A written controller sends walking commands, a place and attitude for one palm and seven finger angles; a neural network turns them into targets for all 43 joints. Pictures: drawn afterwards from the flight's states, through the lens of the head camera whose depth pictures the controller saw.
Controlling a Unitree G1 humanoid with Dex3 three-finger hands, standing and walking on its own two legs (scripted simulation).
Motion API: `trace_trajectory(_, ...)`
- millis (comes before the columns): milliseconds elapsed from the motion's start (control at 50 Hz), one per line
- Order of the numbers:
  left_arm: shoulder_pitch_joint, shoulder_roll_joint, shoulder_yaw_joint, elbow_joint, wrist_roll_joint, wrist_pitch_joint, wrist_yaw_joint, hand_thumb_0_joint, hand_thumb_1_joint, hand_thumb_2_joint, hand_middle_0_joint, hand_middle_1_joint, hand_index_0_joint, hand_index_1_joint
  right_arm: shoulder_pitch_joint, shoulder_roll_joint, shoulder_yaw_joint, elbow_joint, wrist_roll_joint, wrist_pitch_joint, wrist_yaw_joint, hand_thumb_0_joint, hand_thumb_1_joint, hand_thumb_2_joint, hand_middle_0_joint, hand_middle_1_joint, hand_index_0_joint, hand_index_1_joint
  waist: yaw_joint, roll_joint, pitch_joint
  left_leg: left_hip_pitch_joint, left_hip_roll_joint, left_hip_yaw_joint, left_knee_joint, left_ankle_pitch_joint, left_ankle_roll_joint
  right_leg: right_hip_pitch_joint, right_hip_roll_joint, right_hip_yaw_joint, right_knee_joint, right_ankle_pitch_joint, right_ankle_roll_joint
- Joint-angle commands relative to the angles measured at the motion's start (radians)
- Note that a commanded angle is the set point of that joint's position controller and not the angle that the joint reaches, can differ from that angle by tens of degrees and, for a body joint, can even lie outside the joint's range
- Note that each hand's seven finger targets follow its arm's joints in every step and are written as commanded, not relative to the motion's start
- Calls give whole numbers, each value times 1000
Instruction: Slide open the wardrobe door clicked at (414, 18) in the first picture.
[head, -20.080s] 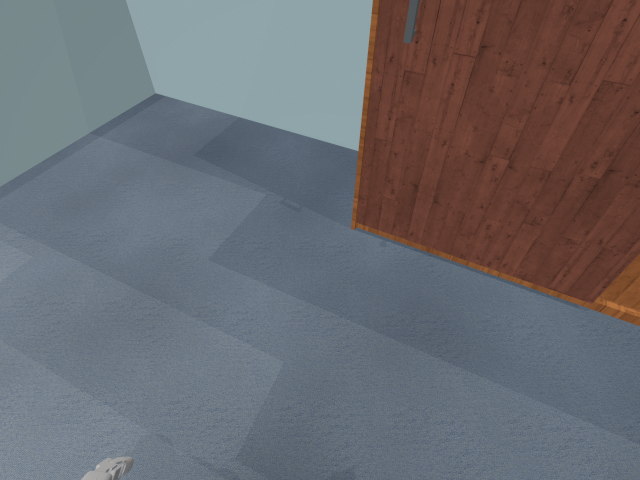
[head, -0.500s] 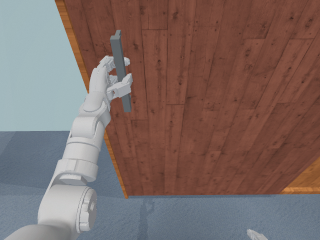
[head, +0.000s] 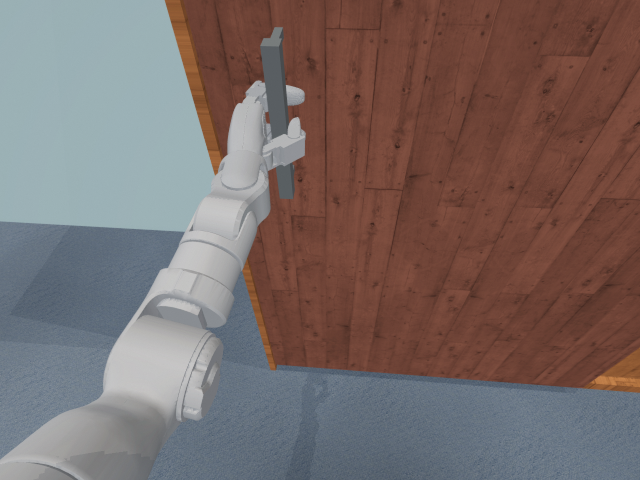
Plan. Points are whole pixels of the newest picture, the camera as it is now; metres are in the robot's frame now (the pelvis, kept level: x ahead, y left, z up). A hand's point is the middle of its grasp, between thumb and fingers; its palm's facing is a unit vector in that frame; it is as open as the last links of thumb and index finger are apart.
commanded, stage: tug the door sideways, standing still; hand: left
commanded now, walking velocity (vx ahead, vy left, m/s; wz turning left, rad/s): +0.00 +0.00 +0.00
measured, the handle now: (282, 122) +0.52 +0.06 +0.18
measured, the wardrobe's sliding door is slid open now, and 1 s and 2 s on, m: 0.00 0.00 0.11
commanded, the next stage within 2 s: step sideways, sliding the door along in 0.34 s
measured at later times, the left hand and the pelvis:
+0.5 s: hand (296, 143) +0.46 +0.04 +0.19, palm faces -0.02 -1.00 -0.06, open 5.8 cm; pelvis -0.01 +0.00 +0.00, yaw -1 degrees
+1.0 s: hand (301, 146) +0.47 +0.04 +0.18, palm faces +0.08 -0.99 -0.11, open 6.1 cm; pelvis +0.00 -0.07 -0.01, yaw +3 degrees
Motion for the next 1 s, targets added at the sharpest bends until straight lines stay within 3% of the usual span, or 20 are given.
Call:
trace_trajectory(0, -643, -171, -163, -234, 1, -97, -74, 0, 900, 900, -450, -1400, -450, -1400, -15, -129, -45, -94, 0, -58, -3, 0, -900, -900, 200, 300, 200, 300, -107, -58, -381, 389, -6, -50, 26, 391, 19, -107, 39, 36, -32, 466, 19)
trace_trajectory(420, -751, -152, -150, -172, -10, -172, -68, 0, 900, 900, -450, -1400, -450, -1400, 7, -139, -43, -66, -1, -109, 7, 0, -900, -900, 200, 300, 200, 300, -121, -30, -408, 379, -7, -57, 33, 343, 10, -155, 41, 36, -14, 411, 18)
trace_trajectory(440, -595, 340, 127, -128, 49, -223, -80, 0, 900, 900, -450, -1400, -450, -1400, 13, -200, -48, -76, -3, -79, -36, 0, -900, -900, 200, 300, 200, 300, -12, -117, -360, 251, 78, -45, 45, 348, 56, -74, -23, 55, -29, 309, 56)
trace_trajectory(460, -587, 223, 35, -134, 51, -247, -103, 0, 900, 900, -450, -1400, -450, -1400, -24, -164, -34, -93, 2, -64, -46, 0, -900, -900, 200, 300, 200, 300, -30, -114, -325, 208, 75, -18, 20, 284, 57, -35, -34, 54, -30, 301, 55)
trace_trajectory(500, -614, 138, -24, -192, 35, -284, -127, 0, 900, 900, -450, -1400, -450, -1400, -44, -151, -31, -118, 9, -70, -56, 0, -900, -900, 200, 300, 200, 300, -36, -63, -333, 257, 102, -23, 6, 256, 55, -22, -34, 45, 8, 268, 50)
trace_trajectory(520, -618, 89, -64, -230, 22, -298, -143, 0, 900, 900, -450, -1400, -450, -1400, -61, -137, -24, -136, 12, -74, -61, 0, -900, -900, 200, 300, 200, 300, -43, 15, -338, 311, 132, -46, 0, 280, 59, -48, -24, 39, 53, 245, 49)
trace_trajectory(600, -615, 135, -48, -311, -3, -319, -165, 0, 900, 900, -450, -1400, -450, -1400, -85, -151, -34, -162, 6, -77, -76, 0, -900, -900, 200, 300, 200, 300, -37, 115, -330, 478, 312, -284, -28, 469, 160, -203, 17, 75, 246, -16, 39)
trace_trajectory(640, -614, 117, -68, -327, -7, -316, -171, 0, 900, 900, -450, -1400, -450, -1400, -103, -145, -25, -165, 3, -69, -71, 0, -900, -900, 200, 300, 200, 300, -36, 96, -286, 479, 366, -340, -44, 535, 186, -235, 13, 108, 291, -134, 28)
trace_trajectory(660, -602, 134, -54, -334, -5, -313, -169, 0, 900, 900, -450, -1400, -450, -1400, -114, -150, -27, -167, 4, -65, -70, 0, -900, -900, 200, 300, 200, 300, -28, 93, -283, 474, 375, -323, -32, 545, 186, -217, 3, 117, 269, -152, 21)
trace_trajectory(700, -611, 166, -39, -376, -2, -311, -166, 0, 900, 900, -450, -1400, -450, -1400, -125, -164, -27, -175, 13, -55, -70, 0, -900, -900, 200, 300, 200, 300, -21, 87, -300, 415, 344, -244, 18, 519, 153, -92, 0, 94, 154, -89, 5)
trace_trajectory(740, -578, 182, -27, -371, 14, -305, -161, 0, 900, 900, -450, -1400, -450, -1400, -124, -167, -29, -177, 27, -45, -71, 0, -900, -900, 200, 300, 200, 300, -10, 13, -335, 229, 247, -77, 130, 379, 85, 167, -48, 99, -24, 157, -16)
trace_trajectory(760, -578, 165, -47, -390, 23, -299, -157, 0, 900, 900, -450, -1400, -450, -1400, -132, -148, -25, -189, 34, -44, -71, 0, -900, -900, 200, 300, 200, 300, -11, -129, -348, 81, 154, 36, 244, 204, 34, 285, -156, 203, -88, 237, -58)
trace_trajectory(780, -589, 153, -55, -390, 32, -293, -156, 0, 900, 900, -450, -1400, -450, -1400, -174, -125, -17, -196, 33, -47, -75, 0, -900, -900, 200, 300, 200, 300, 8, -291, -289, -92, 55, 70, 387, -176, -12, 321, -272, 347, -136, 294, -134)
trace_trajectory(800, -549, 161, -42, -361, 33, -277, -153, 0, 900, 900, -450, -1400, -450, -1400, -198, -145, -32, -181, 37, -53, -86, 0, -900, -900, 200, 300, 200, 300, 34, -328, -217, -187, 18, 30, 546, -330, -16, 317, -320, 447, -153, 370, -200)
trace_trajectory(820, -566, 149, -44, -373, 30, -282, -154, 0, 900, 900, -450, -1400, -450, -1400, -190, -151, -33, -165, 28, -59, -85, 0, -900, -900, 200, 300, 200, 300, 35, -247, -182, -201, 44, 0, 612, -325, -16, 316, -330, 428, -126, 516, -211)
trace_trajectory(860, -615, 58, -119, -477, 40, -316, -153, 0, 900, 900, -450, -1400, -450, -1400, -175, -111, -15, -156, 7, -77, -82, 0, -900, -900, 200, 300, 200, 300, 21, -131, -216, -178, 59, 53, 434, -311, -21, 422, -296, 297, -13, 852, -184)
trace_trajectory(920, -607, -16, -197, -581, 47, -344, -151, 0, 900, 900, -450, -1400, -450, -1400, -186, -88, -11, -172, 0, -68, -86, 0, -900, -900, 200, 300, 200, 300, -2, -134, -288, 84, 63, 147, -64, 54, -31, 407, -196, 99, 206, 997, -88)
trace_trajectory(940, -615, -14, -216, -641, 38, -356, -153, 0, 900, 900, -450, -1400, -450, -1400, -164, -107, -25, -177, -2, -64, -86, 0, -900, -900, 200, 300, 200, 300, -25, -101, -340, 344, 120, 112, -169, 347, -5, 220, -162, 54, 342, 915, -26)
trace_trajectory(960, -604, -43, -248, -683, 18, -362, -162, 0, 900, 900, -450, -1400, -450, -1400, -160, -153, -49, -201, 5, -62, -74, 0, -900, -900, 200, 300, 200, 300, -26, 101, -394, 705, 333, -151, -88, 955, 112, -171, -46, 42, 513, 437, 63)
trace_trajectory(980, -595, -107, -294, -689, 5, -355, -181, 0, 900, 900, -450, -1400, -450, -1400, -168, -154, -52, -215, 21, -52, -39, 0, -900, -900, 200, 300, 200, 300, -9, 201, -443, 882, 521, -358, 42, 1244, 219, -406, -34, 174, 645, -190, 44)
